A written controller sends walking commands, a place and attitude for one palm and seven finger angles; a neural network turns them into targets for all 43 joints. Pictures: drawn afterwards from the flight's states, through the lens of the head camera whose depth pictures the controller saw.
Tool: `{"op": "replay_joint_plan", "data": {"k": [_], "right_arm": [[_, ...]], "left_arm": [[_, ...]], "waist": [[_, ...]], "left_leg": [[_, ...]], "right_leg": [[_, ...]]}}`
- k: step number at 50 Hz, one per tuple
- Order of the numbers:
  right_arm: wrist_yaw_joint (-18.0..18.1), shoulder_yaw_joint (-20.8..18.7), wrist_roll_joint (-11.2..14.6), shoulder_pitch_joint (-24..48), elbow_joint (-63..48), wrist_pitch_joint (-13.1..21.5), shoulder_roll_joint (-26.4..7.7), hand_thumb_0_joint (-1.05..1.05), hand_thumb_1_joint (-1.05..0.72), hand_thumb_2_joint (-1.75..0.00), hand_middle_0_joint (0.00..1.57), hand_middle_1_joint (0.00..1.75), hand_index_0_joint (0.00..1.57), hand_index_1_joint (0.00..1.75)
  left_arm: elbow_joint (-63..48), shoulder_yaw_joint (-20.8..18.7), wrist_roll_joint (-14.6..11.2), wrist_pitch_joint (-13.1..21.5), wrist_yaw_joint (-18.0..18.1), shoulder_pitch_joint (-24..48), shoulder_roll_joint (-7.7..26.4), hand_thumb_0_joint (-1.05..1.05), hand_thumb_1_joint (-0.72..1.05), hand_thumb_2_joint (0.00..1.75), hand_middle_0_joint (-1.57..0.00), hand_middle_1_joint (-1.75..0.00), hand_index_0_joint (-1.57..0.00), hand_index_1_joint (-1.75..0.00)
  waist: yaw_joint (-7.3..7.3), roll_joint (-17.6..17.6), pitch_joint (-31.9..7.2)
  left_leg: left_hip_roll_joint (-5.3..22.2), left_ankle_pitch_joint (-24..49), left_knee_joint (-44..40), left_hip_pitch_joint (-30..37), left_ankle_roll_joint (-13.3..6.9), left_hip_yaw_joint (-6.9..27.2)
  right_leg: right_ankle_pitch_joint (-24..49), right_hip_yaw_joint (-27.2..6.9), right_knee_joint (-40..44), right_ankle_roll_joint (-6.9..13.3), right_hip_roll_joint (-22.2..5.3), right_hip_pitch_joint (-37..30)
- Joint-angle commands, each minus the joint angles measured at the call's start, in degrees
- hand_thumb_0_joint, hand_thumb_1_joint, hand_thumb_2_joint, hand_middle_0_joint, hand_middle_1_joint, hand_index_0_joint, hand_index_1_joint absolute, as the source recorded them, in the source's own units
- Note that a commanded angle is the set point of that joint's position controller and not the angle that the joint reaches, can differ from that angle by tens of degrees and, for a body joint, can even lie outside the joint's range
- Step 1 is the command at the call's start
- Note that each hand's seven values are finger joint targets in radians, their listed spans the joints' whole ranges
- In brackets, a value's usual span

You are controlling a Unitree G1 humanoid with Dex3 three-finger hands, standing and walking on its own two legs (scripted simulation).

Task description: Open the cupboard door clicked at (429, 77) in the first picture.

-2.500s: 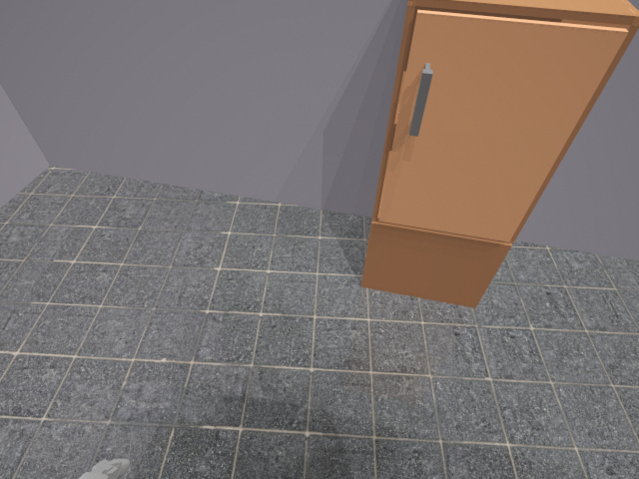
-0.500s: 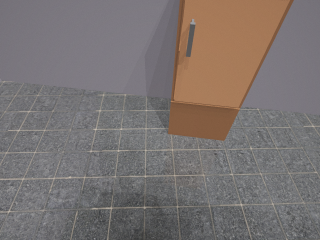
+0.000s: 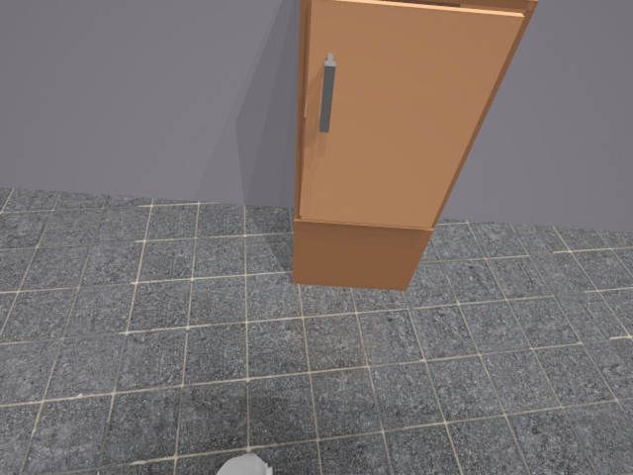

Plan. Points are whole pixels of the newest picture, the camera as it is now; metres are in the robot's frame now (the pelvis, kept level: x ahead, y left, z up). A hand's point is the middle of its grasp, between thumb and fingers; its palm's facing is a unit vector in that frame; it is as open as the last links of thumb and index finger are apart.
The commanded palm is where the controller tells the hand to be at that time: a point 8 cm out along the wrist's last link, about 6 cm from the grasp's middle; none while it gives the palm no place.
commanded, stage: take the last steps up to it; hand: left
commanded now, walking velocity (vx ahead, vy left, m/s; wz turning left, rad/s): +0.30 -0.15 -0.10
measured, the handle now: (327, 93) +0.82 +0.05 +0.05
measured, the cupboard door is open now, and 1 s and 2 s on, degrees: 0 0 0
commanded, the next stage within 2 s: come to a stop and stand still in 0.54 s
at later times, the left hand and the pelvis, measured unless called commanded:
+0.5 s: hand (213, 391) +0.26 +0.19 -0.18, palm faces -0.11 -0.99 -0.12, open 7.4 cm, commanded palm none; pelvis +0.19 +0.01 +0.01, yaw -5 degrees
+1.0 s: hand (269, 319) +0.39 +0.11 -0.15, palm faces +0.00 -0.96 -0.27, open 7.3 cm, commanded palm none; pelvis +0.29 -0.07 +0.00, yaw -3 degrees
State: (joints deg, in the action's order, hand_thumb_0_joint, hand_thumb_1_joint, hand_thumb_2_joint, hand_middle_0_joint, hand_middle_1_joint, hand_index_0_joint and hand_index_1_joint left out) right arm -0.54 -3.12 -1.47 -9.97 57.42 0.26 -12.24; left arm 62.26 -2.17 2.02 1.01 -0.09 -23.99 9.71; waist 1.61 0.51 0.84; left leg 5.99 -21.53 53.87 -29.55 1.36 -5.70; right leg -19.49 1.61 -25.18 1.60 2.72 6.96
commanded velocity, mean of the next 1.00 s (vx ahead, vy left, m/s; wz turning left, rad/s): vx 0.04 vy -0.01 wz -0.03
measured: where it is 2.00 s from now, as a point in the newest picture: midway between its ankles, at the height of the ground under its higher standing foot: outside the picture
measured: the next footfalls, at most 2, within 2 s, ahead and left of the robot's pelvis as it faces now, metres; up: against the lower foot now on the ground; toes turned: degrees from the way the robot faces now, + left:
left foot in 0.08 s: +0.13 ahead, +0.10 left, +0.00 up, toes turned +9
right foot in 0.66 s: +0.38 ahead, -0.15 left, +0.00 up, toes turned -13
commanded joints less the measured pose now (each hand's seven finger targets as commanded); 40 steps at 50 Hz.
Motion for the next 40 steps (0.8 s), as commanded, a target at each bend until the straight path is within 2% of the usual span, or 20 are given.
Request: {"op": "replay_joint_plan", "data": {"k": [1,3,4,5,6,7,9,11,14,17,25,27,30,31,32,33,34,35,38,40], "right_arm": [[0.4,-0.4,0.5,0.4,-3.5,2.2,-1.6,0.00,-0.90,-0.90,0.20,0.30,0.20,0.30],[1.5,-0.9,0.2,-8.9,-0.2,3.0,-3.2,0.00,-0.90,-0.90,0.20,0.30,0.20,0.30],[2.4,-2.1,-0.3,-16.1,1.9,3.5,-8.1,0.00,-0.90,-0.90,0.20,0.30,0.20,0.30],[2.8,-3.6,-0.4,-22.5,3.3,3.7,-14.9,0.00,-0.90,-0.90,0.20,0.30,0.20,0.30],[3.1,-3.0,-0.2,-20.7,3.0,2.9,-14.8,0.00,-0.90,-0.90,0.20,0.30,0.20,0.30],[3.3,-2.3,-0.2,-16.1,2.7,2.8,-10.6,0.00,-0.90,-0.90,0.20,0.30,0.20,0.30],[3.4,-0.6,-0.1,-10.3,1.2,3.8,-5.3,0.00,-0.90,-0.90,0.20,0.30,0.20,0.30],[3.5,0.0,0.1,-10.6,2.4,4.7,-3.1,0.00,-0.90,-0.90,0.20,0.30,0.20,0.30],[3.6,-0.2,0.1,-13.7,3.7,4.8,-1.5,0.00,-0.90,-0.90,0.20,0.30,0.20,0.30],[3.7,0.2,0.1,-17.3,5.2,4.7,-1.5,0.00,-0.90,-0.90,0.20,0.30,0.20,0.30],[4.0,0.3,-0.7,-25.0,8.9,4.0,-2.1,0.00,-0.90,-0.90,0.20,0.30,0.20,0.30],[4.0,0.1,-0.6,-24.6,9.5,3.7,-3.1,0.00,-0.90,-0.90,0.20,0.30,0.20,0.30],[3.9,-0.9,0.0,-21.6,9.5,3.4,-5.0,0.00,-0.90,-0.90,0.20,0.30,0.20,0.30],[3.8,-0.9,0.4,-20.1,9.2,3.4,-5.0,0.00,-0.90,-0.90,0.20,0.30,0.20,0.30],[3.2,-0.8,1.0,-20.2,8.9,3.3,-3.7,0.00,-0.90,-0.90,0.20,0.30,0.20,0.30],[2.7,0.2,1.7,-24.5,8.1,3.2,1.2,0.00,-0.90,-0.90,0.20,0.30,0.20,0.30],[3.1,0.6,2.0,-23.1,7.4,2.5,0.6,0.00,-0.90,-0.90,0.20,0.30,0.20,0.30],[3.3,0.4,2.2,-22.9,7.7,1.7,2.1,0.00,-0.90,-0.90,0.20,0.30,0.20,0.30],[3.4,0.3,1.9,-18.1,7.7,-0.5,3.7,0.00,-0.90,-0.90,0.20,0.30,0.20,0.30],[3.2,0.0,1.5,-17.4,7.6,-2.3,3.8,0.00,-0.90,-0.90,0.20,0.30,0.20,0.30]], "left_arm": [[-2.7,-1.9,-0.1,1.3,0.8,0.5,9.5,0.00,0.90,0.90,-0.20,-0.30,-0.20,-0.30],[-2.4,-2.0,-0.7,1.1,0.6,2.2,8.5,0.00,0.90,0.90,-0.20,-0.30,-0.20,-0.30],[-2.7,-1.8,-1.1,1.0,0.1,0.0,5.9,0.00,0.90,0.90,-0.20,-0.30,-0.20,-0.30],[-3.9,-1.2,-1.2,0.8,-0.6,-1.7,3.4,0.00,0.90,0.90,-0.20,-0.30,-0.20,-0.30],[-4.9,-1.9,-0.5,0.4,-0.3,0.6,6.4,0.00,0.90,0.90,-0.20,-0.30,-0.20,-0.30],[-4.1,-2.5,0.1,-0.1,-0.2,3.6,7.2,0.00,0.90,0.90,-0.20,-0.30,-0.20,-0.30],[-3.6,-2.6,0.3,-0.5,-1.2,4.6,4.9,0.00,0.90,0.90,-0.20,-0.30,-0.20,-0.30],[-2.0,-2.4,0.3,-1.3,-1.4,1.3,2.6,0.00,0.90,0.90,-0.20,-0.30,-0.20,-0.30],[-1.6,-2.5,0.5,-2.3,-1.2,0.9,1.4,0.00,0.90,0.90,-0.20,-0.30,-0.20,-0.30],[-2.7,-2.3,0.5,-2.5,-1.3,4.8,1.1,0.00,0.90,0.90,-0.20,-0.30,-0.20,-0.30],[-7.7,-0.5,-0.2,-1.6,-2.5,21.8,1.2,0.00,0.90,0.90,-0.20,-0.30,-0.20,-0.30],[-7.7,-0.3,-0.5,-1.2,-2.4,22.2,1.0,0.00,0.90,0.90,-0.20,-0.30,-0.20,-0.30],[-5.5,-1.1,-0.7,-0.4,-1.7,13.8,3.7,0.00,0.90,0.90,-0.20,-0.30,-0.20,-0.30],[-3.1,-1.7,-0.5,0.2,-1.5,7.0,4.8,0.00,0.90,0.90,-0.20,-0.30,-0.20,-0.30],[-0.8,-2.7,-0.2,1.1,-0.9,-0.7,8.3,0.00,0.90,0.90,-0.20,-0.30,-0.20,-0.30],[0.0,-3.9,-0.3,2.0,0.3,-5.3,13.1,0.00,0.90,0.90,-0.20,-0.30,-0.20,-0.30],[0.0,-3.3,-1.6,2.3,0.9,-4.6,13.3,0.00,0.90,0.90,-0.20,-0.30,-0.20,-0.30],[-1.1,-2.4,-1.7,2.0,1.6,1.9,10.2,0.00,0.90,0.90,-0.20,-0.30,-0.20,-0.30],[-3.7,-1.1,-1.2,1.3,2.8,10.9,6.5,0.00,0.90,0.90,-0.20,-0.30,-0.20,-0.30],[-3.4,-1.2,-1.0,0.9,3.1,11.0,5.8,0.00,0.90,0.90,-0.20,-0.30,-0.20,-0.30]], "waist": [[-2.06,6.3,2.4],[-6.37,2.4,-1.5],[-8.45,-7.4,-6.9],[-9.01,-22.5,-10.1],[-8.27,-15.3,-7.4],[-6.47,-11.2,0.3],[-3.05,-6.3,7.0],[-0.84,-8.3,5.3],[-0.84,-9.0,3.1],[-1.70,-8.9,3.7],[-6.39,-8.4,8.3],[-6.05,-10.0,7.5],[-1.94,-10.6,2.0],[1.27,-8.7,-1.4],[4.64,-2.6,-6.7],[4.27,12.7,-15.7],[3.05,8.7,-18.7],[0.15,3.8,-13.5],[-2.51,0.4,-1.8],[-3.02,-1.0,-1.1]], "left_leg": [[-1.3,3.4,-13.3,6.7,-0.6,-2.0],[-2.6,10.8,-24.3,22.1,-1.0,-2.8],[5.8,9.3,-29.1,36.1,-3.2,8.1],[23.2,10.5,-36.1,42.8,-8.3,32.2],[26.9,4.4,-40.5,36.6,-11.1,37.7],[22.9,3.8,-42.7,28.1,-6.8,31.8],[17.7,11.5,-42.3,19.1,-3.8,19.8],[13.4,24.5,-40.4,19.2,-0.3,8.7],[9.9,31.9,-38.4,21.3,1.2,1.2],[9.8,38.6,-37.8,24.0,1.9,0.3],[12.4,43.5,-38.0,32.9,-6.5,0.7],[12.4,48.1,-36.3,32.9,-6.8,-1.2],[13.4,55.6,-27.2,31.2,-6.1,-1.7],[11.8,51.3,-20.3,27.5,-4.6,-3.2],[8.4,37.7,-7.6,17.8,-2.6,-4.7],[-2.5,-9.8,12.3,3.1,0.1,-5.6],[-3.5,-16.0,19.1,7.0,-1.3,4.1],[-1.5,-11.7,19.0,9.1,-1.2,6.3],[-0.3,-7.1,14.9,9.6,-0.7,6.8],[-1.6,-6.2,12.4,9.3,0.0,6.5]], "right_leg": [[13.7,-10.5,8.0,8.7,-13.0,3.6],[19.4,-6.8,-3.6,6.0,-8.9,7.2],[14.7,-4.3,-18.0,3.1,-5.4,14.9],[-11.5,0.7,-36.7,-0.3,0.5,27.6],[-12.7,-5.3,-45.2,0.6,-1.8,29.6],[-5.5,-7.3,-48.2,0.1,-4.5,30.7],[2.6,-5.8,-48.5,-1.1,-6.7,29.3],[6.6,-4.6,-47.3,-2.2,-6.1,26.8],[10.2,-2.8,-48.0,-2.6,-5.0,28.1],[11.9,-1.6,-47.0,-2.8,-5.2,32.2],[10.0,4.4,-21.8,-2.0,-7.2,34.6],[8.1,6.0,-14.6,-0.7,-5.9,29.0],[7.8,6.4,-7.7,1.8,-3.8,14.3],[13.3,7.2,-3.9,2.2,-2.8,4.0],[19.3,2.1,-2.8,4.3,-7.8,-10.6],[40.6,-19.9,-1.8,10.3,-25.5,-24.6],[54.7,-21.0,0.8,12.5,-28.1,-18.0],[58.6,-14.6,1.7,12.5,-26.9,-10.4],[60.0,-6.8,2.7,9.5,-23.4,6.5],[56.6,-4.4,3.5,8.3,-21.8,8.4]]}}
